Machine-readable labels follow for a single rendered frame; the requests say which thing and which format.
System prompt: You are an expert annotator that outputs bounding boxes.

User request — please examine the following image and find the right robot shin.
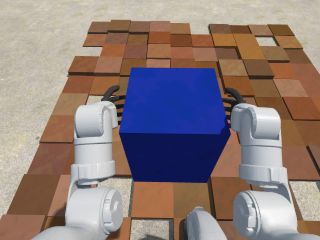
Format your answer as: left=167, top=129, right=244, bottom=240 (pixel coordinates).
left=188, top=206, right=204, bottom=240

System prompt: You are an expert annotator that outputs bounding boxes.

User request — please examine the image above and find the robot right forearm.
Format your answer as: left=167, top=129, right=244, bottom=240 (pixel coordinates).
left=230, top=103, right=298, bottom=227

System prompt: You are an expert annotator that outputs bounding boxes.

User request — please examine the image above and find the left robot hand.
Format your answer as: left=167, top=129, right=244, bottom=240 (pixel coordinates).
left=101, top=85, right=126, bottom=125

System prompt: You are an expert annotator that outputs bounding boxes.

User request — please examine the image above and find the carton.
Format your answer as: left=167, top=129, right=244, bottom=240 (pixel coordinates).
left=119, top=67, right=231, bottom=183

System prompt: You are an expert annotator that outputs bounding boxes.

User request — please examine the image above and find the right robot hand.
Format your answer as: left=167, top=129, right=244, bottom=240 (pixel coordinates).
left=222, top=87, right=246, bottom=129

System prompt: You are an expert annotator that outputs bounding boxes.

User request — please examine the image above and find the robot right upper arm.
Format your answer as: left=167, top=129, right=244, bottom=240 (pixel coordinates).
left=233, top=190, right=320, bottom=240

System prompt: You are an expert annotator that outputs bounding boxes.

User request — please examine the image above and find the robot left upper arm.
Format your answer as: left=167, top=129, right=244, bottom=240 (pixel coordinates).
left=31, top=186, right=124, bottom=240

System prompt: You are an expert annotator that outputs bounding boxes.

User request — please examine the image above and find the robot left forearm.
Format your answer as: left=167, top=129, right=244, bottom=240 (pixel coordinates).
left=65, top=101, right=118, bottom=224

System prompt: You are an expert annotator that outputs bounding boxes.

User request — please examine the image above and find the right robot thigh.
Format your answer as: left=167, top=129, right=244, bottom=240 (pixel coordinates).
left=187, top=210, right=227, bottom=240

